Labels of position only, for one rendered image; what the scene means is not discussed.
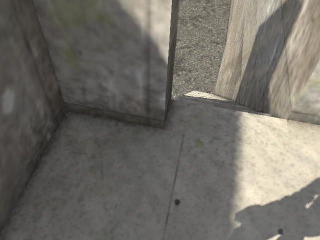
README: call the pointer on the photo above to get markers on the stairs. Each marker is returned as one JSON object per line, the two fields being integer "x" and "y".
{"x": 213, "y": 100}

